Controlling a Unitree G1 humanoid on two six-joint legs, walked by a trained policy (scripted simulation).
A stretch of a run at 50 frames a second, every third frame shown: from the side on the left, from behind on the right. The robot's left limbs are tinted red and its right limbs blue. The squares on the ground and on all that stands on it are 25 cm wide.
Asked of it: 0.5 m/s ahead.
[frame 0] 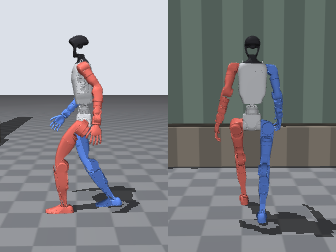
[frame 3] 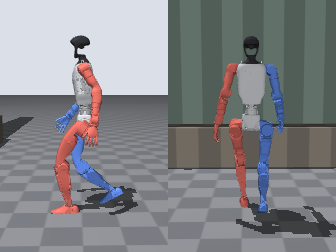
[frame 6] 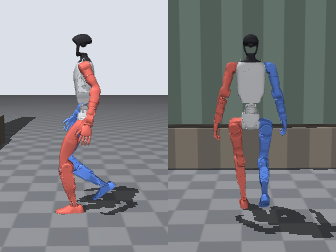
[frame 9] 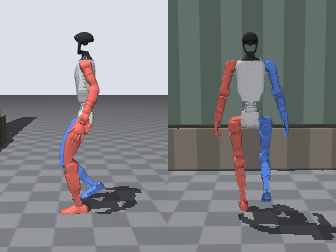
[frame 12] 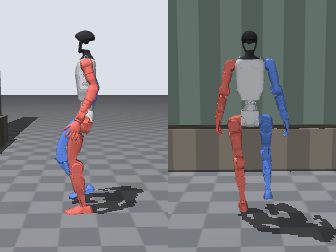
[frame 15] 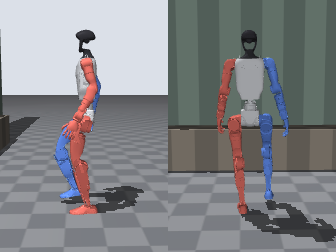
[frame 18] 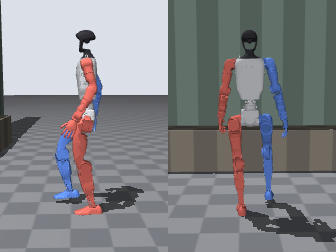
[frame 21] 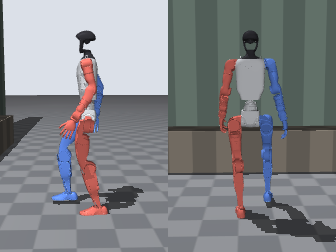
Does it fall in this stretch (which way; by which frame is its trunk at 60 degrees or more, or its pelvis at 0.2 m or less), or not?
no
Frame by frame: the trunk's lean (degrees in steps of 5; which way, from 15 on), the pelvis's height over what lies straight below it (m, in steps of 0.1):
0: 5, 0.7
3: 5, 0.7
6: 5, 0.8
9: 0, 0.8
12: 0, 0.8
15: 0, 0.8
18: 0, 0.8
21: 0, 0.8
